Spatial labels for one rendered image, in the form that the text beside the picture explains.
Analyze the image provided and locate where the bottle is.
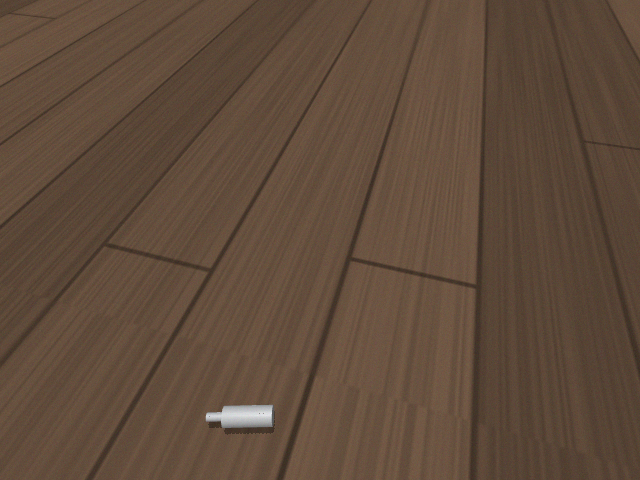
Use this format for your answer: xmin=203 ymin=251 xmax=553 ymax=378
xmin=206 ymin=405 xmax=274 ymax=428

